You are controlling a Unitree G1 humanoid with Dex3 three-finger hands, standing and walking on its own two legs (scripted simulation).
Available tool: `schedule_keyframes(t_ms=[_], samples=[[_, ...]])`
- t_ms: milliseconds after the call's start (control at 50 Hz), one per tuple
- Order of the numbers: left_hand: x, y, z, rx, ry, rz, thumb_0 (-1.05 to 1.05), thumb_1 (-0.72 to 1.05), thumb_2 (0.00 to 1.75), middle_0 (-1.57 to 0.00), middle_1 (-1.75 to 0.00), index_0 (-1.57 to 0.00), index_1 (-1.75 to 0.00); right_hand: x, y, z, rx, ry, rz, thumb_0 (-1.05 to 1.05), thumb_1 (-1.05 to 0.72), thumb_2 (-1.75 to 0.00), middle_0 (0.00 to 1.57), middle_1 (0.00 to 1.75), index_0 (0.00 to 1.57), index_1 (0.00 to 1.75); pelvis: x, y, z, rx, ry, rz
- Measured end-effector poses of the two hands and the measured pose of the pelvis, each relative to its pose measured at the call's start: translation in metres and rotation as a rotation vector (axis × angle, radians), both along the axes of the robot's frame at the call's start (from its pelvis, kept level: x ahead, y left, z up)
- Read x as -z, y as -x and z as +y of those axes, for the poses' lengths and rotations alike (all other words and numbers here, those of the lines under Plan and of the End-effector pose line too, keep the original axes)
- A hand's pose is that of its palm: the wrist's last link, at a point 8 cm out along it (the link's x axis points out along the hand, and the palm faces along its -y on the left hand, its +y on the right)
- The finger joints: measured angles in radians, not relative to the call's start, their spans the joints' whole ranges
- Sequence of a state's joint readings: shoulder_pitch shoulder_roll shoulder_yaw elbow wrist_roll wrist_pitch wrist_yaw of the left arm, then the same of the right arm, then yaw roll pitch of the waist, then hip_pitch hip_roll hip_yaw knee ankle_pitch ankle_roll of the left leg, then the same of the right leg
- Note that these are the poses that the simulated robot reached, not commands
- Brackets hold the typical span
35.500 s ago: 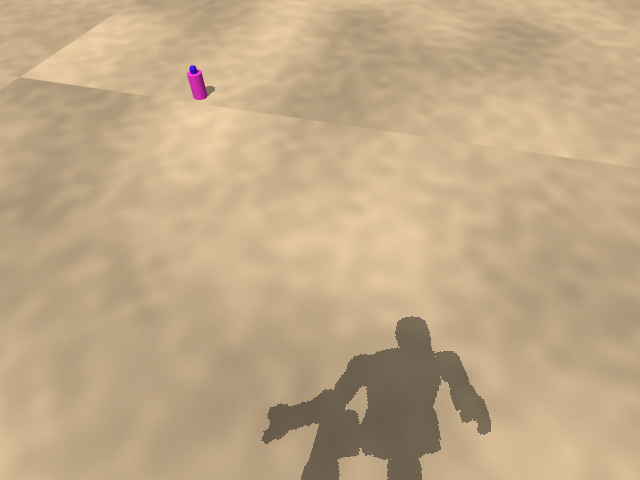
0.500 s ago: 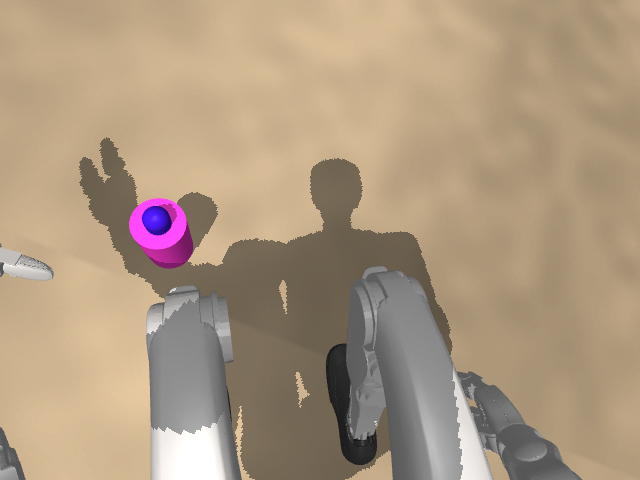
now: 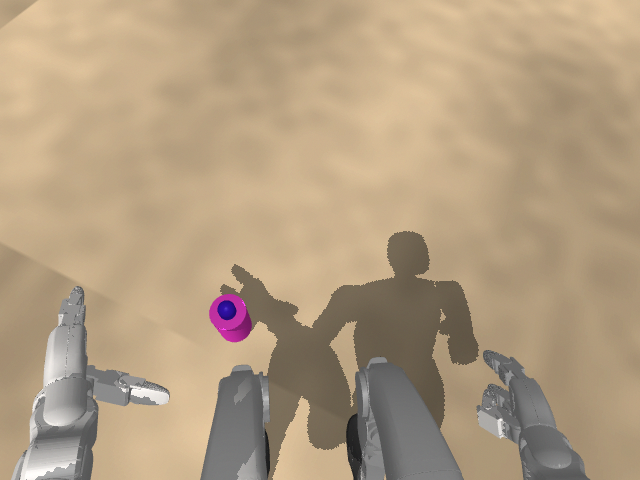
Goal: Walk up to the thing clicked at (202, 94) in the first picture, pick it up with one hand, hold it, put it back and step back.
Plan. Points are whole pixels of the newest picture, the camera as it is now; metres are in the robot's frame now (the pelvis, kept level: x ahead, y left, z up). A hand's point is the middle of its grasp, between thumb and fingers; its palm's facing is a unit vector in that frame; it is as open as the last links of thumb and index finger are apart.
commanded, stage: home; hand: left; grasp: from the side
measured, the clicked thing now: (230, 317) +0.42 +0.18 -0.49
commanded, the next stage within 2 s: none
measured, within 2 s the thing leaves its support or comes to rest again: neither
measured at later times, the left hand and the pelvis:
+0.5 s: hand (98, 408) +0.21 +0.20 +0.07, palm faces +0.13 -0.94 -0.31, open 17.3 cm; pelvis +0.04 +0.01 +0.13, yaw +2 degrees
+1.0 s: hand (107, 413) +0.21 +0.19 +0.08, palm faces +0.15 -0.95 -0.29, open 17.5 cm; pelvis +0.05 +0.00 +0.13, yaw +3 degrees
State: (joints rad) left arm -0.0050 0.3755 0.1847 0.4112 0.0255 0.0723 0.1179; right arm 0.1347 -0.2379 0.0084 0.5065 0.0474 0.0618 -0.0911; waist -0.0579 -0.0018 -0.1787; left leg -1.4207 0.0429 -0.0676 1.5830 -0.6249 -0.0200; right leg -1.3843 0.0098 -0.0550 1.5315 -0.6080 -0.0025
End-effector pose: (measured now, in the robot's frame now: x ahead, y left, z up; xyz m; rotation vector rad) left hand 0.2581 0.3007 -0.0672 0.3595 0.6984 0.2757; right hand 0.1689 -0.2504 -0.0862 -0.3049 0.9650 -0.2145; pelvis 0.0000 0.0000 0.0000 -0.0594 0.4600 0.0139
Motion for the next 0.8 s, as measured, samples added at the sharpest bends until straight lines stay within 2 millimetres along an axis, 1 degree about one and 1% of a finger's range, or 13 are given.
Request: schedule_keyframes(t_ms=[80, 220, 340, 440, 500, 560, 680, 800], samples=[[-0.029, 0.013, -0.013, -0.014, 0.030, 0.041, -0.01, -0.51, 0.07, -0.06, -0.06, -0.06, -0.06, -0.036, -0.007, 0.002, -0.001, -0.003, -0.053, 0.01, -0.89, -0.90, 0.20, 0.31, 0.21, 0.30, -0.031, -0.009, 0.001, -0.010, -0.003, -0.049], [-0.082, 0.037, -0.035, -0.028, 0.084, 0.070, -0.01, -0.50, 0.08, -0.06, -0.06, -0.06, -0.06, -0.088, -0.007, 0.012, 0.016, -0.015, -0.106, 0.01, -0.89, -0.90, 0.20, 0.31, 0.21, 0.30, -0.078, -0.024, 0.003, -0.022, -0.011, -0.149], [-0.128, 0.053, -0.045, -0.026, 0.095, 0.056, -0.01, -0.49, 0.08, -0.06, -0.06, -0.07, -0.06, -0.121, -0.010, 0.022, 0.033, -0.027, -0.172, 0.01, -0.89, -0.90, 0.20, 0.31, 0.21, 0.30, -0.107, -0.035, 0.008, -0.028, -0.015, -0.223], [-0.161, 0.064, -0.052, -0.012, 0.102, 0.019, -0.01, -0.49, 0.08, -0.06, -0.06, -0.06, -0.06, -0.140, -0.019, 0.030, 0.034, -0.038, -0.245, 0.01, -0.89, -0.90, 0.20, 0.31, 0.21, 0.30, -0.121, -0.042, 0.012, -0.029, -0.018, -0.270], [-0.170, 0.070, -0.055, -0.010, 0.111, 0.007, 0.00, -0.50, 0.08, -0.06, -0.06, -0.06, -0.06, -0.148, -0.027, 0.034, 0.019, -0.043, -0.281, 0.01, -0.89, -0.90, 0.20, 0.31, 0.21, 0.30, -0.126, -0.044, 0.013, -0.030, -0.021, -0.290], [-0.174, 0.076, -0.056, -0.016, 0.120, 0.005, 0.00, -0.52, 0.07, -0.06, -0.06, -0.06, -0.06, -0.154, -0.034, 0.037, -0.003, -0.044, -0.306, 0.01, -0.89, -0.90, 0.20, 0.31, 0.21, 0.30, -0.128, -0.044, 0.013, -0.031, -0.023, -0.303], [-0.169, 0.082, -0.056, -0.034, 0.132, 0.029, -0.01, -0.53, 0.06, -0.05, -0.06, -0.06, -0.06, -0.161, -0.043, 0.038, -0.047, -0.033, -0.328, 0.01, -0.89, -0.90, 0.20, 0.31, 0.21, 0.30, -0.130, -0.043, 0.010, -0.038, -0.026, -0.315], [-0.171, 0.079, -0.059, -0.036, 0.138, 0.021, -0.01, -0.54, 0.06, -0.05, -0.06, -0.06, -0.06, -0.162, -0.042, 0.033, -0.052, -0.021, -0.321, 0.01, -0.89, -0.90, 0.20, 0.31, 0.21, 0.30, -0.132, -0.044, 0.008, -0.042, -0.026, -0.323]])
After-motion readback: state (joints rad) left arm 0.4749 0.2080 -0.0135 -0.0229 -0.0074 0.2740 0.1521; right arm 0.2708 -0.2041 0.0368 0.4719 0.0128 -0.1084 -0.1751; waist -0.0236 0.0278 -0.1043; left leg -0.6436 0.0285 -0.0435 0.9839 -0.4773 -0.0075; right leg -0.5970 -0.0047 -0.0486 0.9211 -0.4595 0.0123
